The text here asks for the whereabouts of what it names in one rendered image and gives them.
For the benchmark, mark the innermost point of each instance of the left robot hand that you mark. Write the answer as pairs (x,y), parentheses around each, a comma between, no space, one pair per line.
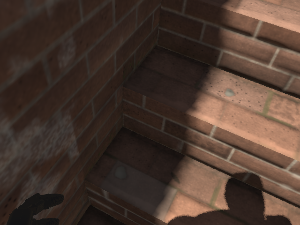
(23,215)

